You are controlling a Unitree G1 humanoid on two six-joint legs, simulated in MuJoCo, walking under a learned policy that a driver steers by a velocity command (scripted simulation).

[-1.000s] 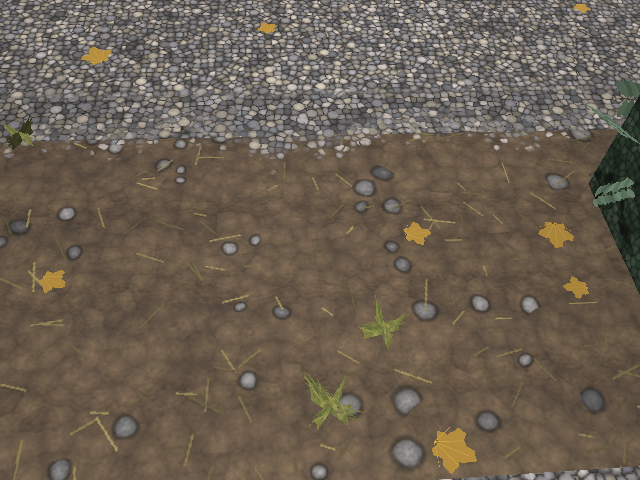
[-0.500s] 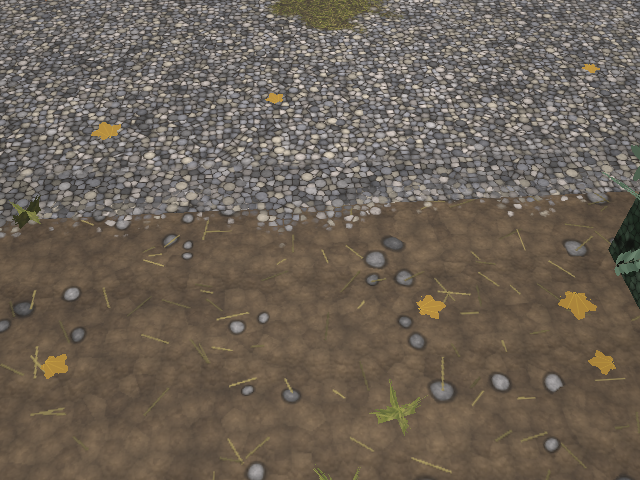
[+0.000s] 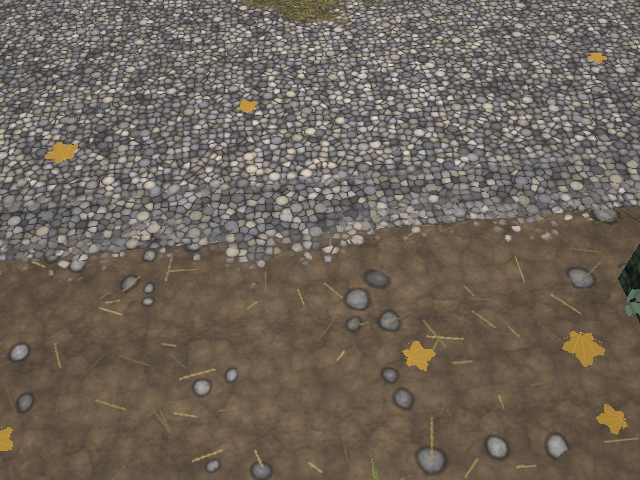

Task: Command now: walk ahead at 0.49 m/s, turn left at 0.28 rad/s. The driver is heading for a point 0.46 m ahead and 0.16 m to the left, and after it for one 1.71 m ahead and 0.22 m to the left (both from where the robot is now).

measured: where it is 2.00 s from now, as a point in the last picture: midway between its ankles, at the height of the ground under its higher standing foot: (244, 242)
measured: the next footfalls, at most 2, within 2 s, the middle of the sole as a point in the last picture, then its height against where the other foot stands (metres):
left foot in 0.48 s outside the picture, level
right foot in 1.04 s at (285, 345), level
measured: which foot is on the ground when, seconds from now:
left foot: up 0.00-0.46, down 0.48-1.00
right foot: down 0.00-0.50, up 0.52-1.00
